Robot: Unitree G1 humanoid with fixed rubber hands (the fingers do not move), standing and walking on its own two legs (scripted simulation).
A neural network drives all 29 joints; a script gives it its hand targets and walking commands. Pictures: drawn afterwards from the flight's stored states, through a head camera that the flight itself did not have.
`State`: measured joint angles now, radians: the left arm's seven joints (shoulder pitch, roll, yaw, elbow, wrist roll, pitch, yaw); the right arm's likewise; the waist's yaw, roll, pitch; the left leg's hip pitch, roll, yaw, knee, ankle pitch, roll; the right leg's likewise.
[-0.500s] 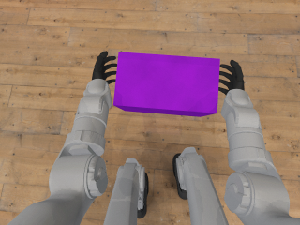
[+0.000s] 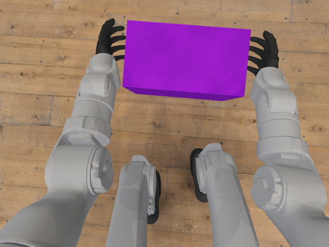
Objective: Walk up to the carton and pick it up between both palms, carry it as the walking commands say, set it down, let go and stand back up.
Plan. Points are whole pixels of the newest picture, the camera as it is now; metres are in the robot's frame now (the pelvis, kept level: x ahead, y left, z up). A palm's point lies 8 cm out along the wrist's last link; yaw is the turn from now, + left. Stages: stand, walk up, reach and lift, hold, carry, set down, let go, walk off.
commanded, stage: set down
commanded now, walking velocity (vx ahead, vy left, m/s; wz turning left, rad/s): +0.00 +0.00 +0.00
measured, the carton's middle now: (183, 67) +0.52 -0.07 -0.19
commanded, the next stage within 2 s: none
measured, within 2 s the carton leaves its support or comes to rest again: rests again in 1.32 s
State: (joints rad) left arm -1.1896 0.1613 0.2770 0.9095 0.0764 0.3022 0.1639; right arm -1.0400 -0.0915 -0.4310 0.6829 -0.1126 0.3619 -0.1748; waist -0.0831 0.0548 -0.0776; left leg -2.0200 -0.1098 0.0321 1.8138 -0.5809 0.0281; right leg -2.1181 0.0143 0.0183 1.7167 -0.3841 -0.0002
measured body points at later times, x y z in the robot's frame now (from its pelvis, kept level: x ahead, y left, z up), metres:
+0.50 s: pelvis -0.03 +0.00 -0.05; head +0.35 -0.04 +0.18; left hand +0.57 +0.10 -0.21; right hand +0.50 -0.24 -0.22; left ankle +0.08 +0.09 -0.45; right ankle +0.14 -0.12 -0.45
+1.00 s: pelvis -0.02 -0.01 -0.10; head +0.36 -0.04 +0.12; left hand +0.58 +0.10 -0.28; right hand +0.52 -0.25 -0.28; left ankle +0.08 +0.09 -0.45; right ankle +0.14 -0.12 -0.45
